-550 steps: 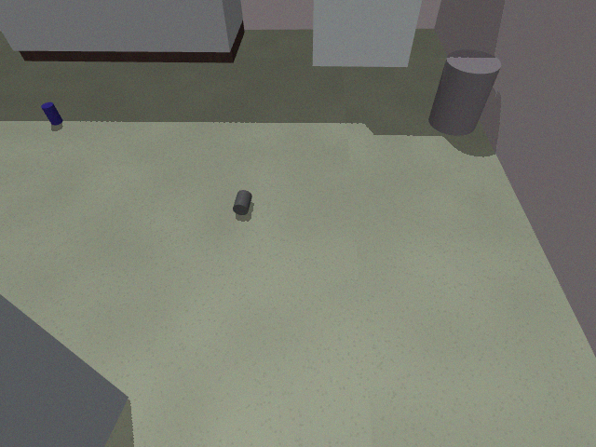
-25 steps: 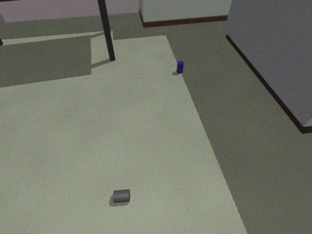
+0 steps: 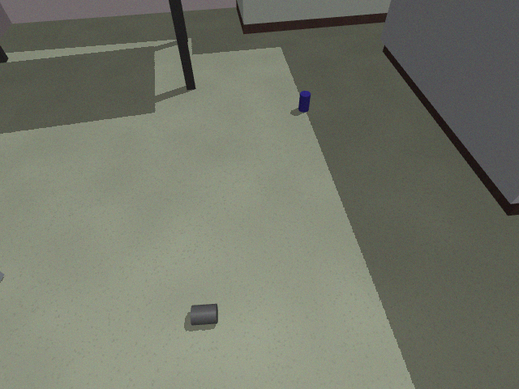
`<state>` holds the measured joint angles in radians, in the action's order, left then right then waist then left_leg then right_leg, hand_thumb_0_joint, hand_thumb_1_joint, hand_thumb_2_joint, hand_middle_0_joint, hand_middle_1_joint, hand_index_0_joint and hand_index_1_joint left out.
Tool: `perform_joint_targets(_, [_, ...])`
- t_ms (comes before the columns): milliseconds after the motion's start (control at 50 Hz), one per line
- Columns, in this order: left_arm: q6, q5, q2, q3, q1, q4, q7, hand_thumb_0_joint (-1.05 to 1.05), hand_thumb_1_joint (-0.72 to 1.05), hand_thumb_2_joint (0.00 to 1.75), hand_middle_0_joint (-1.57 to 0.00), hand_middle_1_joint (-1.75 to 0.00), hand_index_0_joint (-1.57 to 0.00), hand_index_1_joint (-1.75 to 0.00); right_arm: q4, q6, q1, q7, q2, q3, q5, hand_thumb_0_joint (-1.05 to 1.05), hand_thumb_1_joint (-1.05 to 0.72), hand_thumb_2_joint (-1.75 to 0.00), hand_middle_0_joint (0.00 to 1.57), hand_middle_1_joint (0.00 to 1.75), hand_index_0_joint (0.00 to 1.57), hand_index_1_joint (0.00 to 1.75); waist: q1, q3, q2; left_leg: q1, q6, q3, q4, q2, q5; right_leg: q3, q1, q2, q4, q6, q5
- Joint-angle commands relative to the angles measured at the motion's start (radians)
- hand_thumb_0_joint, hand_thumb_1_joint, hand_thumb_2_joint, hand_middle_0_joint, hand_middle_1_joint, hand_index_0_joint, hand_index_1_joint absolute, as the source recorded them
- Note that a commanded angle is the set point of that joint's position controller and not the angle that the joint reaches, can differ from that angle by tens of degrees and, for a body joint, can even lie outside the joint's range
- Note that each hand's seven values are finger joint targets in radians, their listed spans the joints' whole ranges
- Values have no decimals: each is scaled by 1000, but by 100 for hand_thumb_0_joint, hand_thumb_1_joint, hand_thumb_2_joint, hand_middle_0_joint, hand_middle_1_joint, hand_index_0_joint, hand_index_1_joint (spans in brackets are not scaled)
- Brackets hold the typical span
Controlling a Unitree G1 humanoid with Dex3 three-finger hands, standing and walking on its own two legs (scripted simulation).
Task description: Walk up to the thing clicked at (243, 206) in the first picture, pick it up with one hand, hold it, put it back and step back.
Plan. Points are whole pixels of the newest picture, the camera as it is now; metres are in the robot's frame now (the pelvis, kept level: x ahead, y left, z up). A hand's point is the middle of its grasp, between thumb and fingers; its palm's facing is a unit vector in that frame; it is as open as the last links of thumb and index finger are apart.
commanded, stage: walk up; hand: left
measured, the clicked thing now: (204, 314) +0.48 +0.24 -0.75
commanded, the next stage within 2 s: none
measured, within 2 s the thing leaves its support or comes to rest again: neither
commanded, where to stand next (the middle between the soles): +0.09 +0.00 m, yaw -1 degrees
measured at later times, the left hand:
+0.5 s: hand out of the picture +0.03 +0.31 -0.18, palm faces -0.02 -0.93 -0.36, open 7.4 cm
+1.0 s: hand out of the picture -0.12 +0.26 -0.16, palm faces -0.03 -0.91 -0.41, open 7.4 cm
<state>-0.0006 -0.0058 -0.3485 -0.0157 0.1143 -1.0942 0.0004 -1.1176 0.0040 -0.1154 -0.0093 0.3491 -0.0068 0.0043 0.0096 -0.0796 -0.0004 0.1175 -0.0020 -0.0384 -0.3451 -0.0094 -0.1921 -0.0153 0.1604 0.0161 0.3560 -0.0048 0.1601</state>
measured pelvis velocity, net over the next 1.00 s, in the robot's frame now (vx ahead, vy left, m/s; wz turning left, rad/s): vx -0.24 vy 0.00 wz -0.02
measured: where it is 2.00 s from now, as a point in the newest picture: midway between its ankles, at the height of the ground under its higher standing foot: outside the picture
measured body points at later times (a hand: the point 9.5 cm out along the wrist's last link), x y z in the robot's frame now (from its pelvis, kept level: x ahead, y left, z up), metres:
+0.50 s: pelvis -0.11 +0.04 -0.02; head -0.04 +0.07 +0.42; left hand +0.03 +0.35 -0.16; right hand -0.05 -0.28 -0.13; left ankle -0.11 +0.16 -0.75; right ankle -0.10 -0.11 -0.66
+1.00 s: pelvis -0.24 +0.00 -0.02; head -0.18 -0.01 +0.42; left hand -0.12 +0.31 -0.13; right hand -0.13 -0.32 -0.14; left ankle -0.26 +0.13 -0.70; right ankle -0.21 -0.11 -0.75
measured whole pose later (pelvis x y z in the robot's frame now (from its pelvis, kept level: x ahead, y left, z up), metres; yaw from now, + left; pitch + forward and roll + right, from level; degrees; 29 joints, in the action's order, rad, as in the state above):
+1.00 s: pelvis -0.24 +0.00 -0.02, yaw -1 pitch -1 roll +1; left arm -0.06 -0.05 -0.35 -0.07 0.16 -0.77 -0.01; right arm -0.84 -0.03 -0.16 0.04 0.41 -0.04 0.00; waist 0.03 -0.16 -0.01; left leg 0.41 0.01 0.07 -1.00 0.07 -0.53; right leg 0.01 0.33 0.01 0.66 0.02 0.31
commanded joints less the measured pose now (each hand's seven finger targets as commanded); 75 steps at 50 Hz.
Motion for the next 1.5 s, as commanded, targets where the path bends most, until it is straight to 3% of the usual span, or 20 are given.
perform_joint_targets(0, [-1,8,-240,-75,-4,107,-22,0,90,90,-20,-30,-20,-30,93,-11,13,21,248,-69,-5,0,-90,-90,20,30,20,30,-2,144,-5,6,-78,111,-82,-135,365,77,-22,89,112,60,-323])
perform_joint_targets(100, [-17,-3,-279,-89,-6,165,-20,0,90,90,-20,-30,-20,-30,148,-36,12,22,221,-78,-6,0,-90,-90,20,30,20,30,7,172,61,57,-64,65,-308,-37,102,215,63,209,64,163,-290])
perform_joint_targets(160, [-17,-29,-326,-106,-61,227,-26,0,90,90,-20,-30,-20,-30,173,-60,-52,19,206,-90,6,0,-90,-90,20,30,20,30,2,102,188,147,-37,115,-690,43,-420,377,193,386,-17,311,-303])
perform_joint_targets(300, [-48,-20,-278,-97,-84,307,-24,0,90,90,-20,-30,-20,-30,195,-31,-174,23,213,-105,24,0,-90,-90,20,30,20,30,-41,148,100,110,-17,38,-103,13,-58,172,89,185,281,132,-231])
perform_joint_targets(360, [-64,-26,-228,-99,-73,334,-38,0,90,90,-20,-30,-20,-30,274,-20,-70,21,436,-154,39,0,-90,-90,20,30,20,30,-54,118,-264,183,-282,595,17,-422,391,197,309,-127,777,9,536])
perform_joint_targets(440, [-67,-7,-234,-109,26,286,-33,0,90,90,-20,-30,-20,-30,302,-7,45,51,302,-121,39,0,-90,-90,20,30,20,30,48,75,-145,51,-191,293,-115,-244,452,238,406,-131,948,16,330])
perform_joint_targets(620, [-57,-24,-207,-116,12,351,-13,0,90,90,-20,-30,-20,-30,336,-6,-88,67,314,-132,26,0,-90,-90,20,30,20,30,-40,140,-164,-85,-249,285,-191,-287,520,120,293,-63,562,-20,364])
perform_joint_targets(720, [-41,-36,-201,-125,173,282,0,0,90,90,-20,-30,-20,-30,380,-28,-2,51,309,-117,14,0,-90,-90,20,30,20,30,37,202,-154,124,-143,204,-300,-209,286,25,-28,-30,70,40,59])
perform_joint_targets(740, [-35,-48,-267,-143,158,295,-1,0,90,90,-20,-30,-20,-30,383,-30,-26,50,263,-101,9,0,-90,-90,20,30,20,30,23,176,-19,291,-79,182,-380,-127,107,201,-97,73,51,72,1])
perform_joint_targets(760, [-38,-36,-372,-167,102,325,4,0,90,90,-20,-30,-20,-30,405,-27,9,58,208,-91,-5,0,-90,-90,20,30,20,30,38,125,244,412,-12,69,-571,86,-284,458,0,284,16,232,-175])
perform_joint_targets(780, [-31,-39,-403,-168,72,355,0,0,90,90,-20,-30,-20,-30,389,-33,21,73,243,-110,-4,0,-90,-90,20,30,20,30,57,95,271,353,-1,150,-819,74,-497,581,178,403,1,340,-266])
perform_joint_targets(860, [-31,-43,-267,-134,-40,401,-23,0,90,90,-20,-30,-20,-30,339,-18,-92,71,230,-87,-18,0,-90,-90,20,30,20,30,-20,89,169,375,10,174,-865,91,-333,230,62,210,158,232,-470])
perform_joint_targets(940, [-34,-47,-247,-127,70,401,-29,0,90,90,-20,-30,-20,-30,355,-5,-52,64,217,-81,5,0,-90,-90,20,30,20,30,50,114,179,398,20,100,-586,64,-364,236,-118,208,191,234,-467])
perform_joint_targets(1040, [-40,-20,-261,-110,30,406,-16,0,90,90,-20,-30,-20,-30,297,9,-167,48,214,-97,27,0,-90,-90,20,30,20,30,-18,147,142,82,-28,40,-56,28,-39,227,46,197,276,154,-209])
perform_joint_targets(1100, [-42,-22,-245,-117,-29,394,-23,0,90,90,-20,-30,-20,-30,327,20,-74,36,404,-138,36,0,-90,-90,20,30,20,30,-47,91,-191,227,-322,641,67,-430,-34,138,242,-41,690,18,495])
perform_joint_targets(1160, [-39,-2,-222,-118,60,324,-8,0,90,90,-20,-30,-20,-30,331,32,26,47,288,-98,38,0,-90,-90,20,30,20,30,38,61,-92,234,-224,327,-23,-265,75,181,202,-58,762,35,357])
perform_joint_targets(1300, [20,-18,-190,-104,159,218,3,0,90,90,-20,-30,-20,-30,317,1,-5,17,279,-104,40,0,-90,-90,20,30,20,30,27,80,-167,176,-149,209,-117,-162,-253,-3,-32,-62,10,33,220])
perform_joint_targets(1360, [46,-42,-355,-135,115,227,-10,0,90,90,-20,-30,-20,-30,327,-10,5,18,200,-81,19,0,-90,-90,20,30,20,30,39,28,135,366,-10,144,-455,12,-379,580,80,309,-142,205,532])
perform_joint_targets(1380, [50,-42,-352,-128,32,249,-10,0,90,90,-20,-30,-20,-30,301,-10,-4,18,238,-96,18,0,-90,-90,20,30,20,30,12,-52,97,287,0,199,-530,-17,-353,591,233,342,-149,242,577])
perform_joint_targets(1480, [59,-35,-289,-112,45,226,-5,0,90,90,-20,-30,-20,-30,262,18,-40,1,209,-88,15,0,-90,-90,20,30,20,30,16,-11,151,221,1,119,-355,6,-264,319,130,214,-62,171,287])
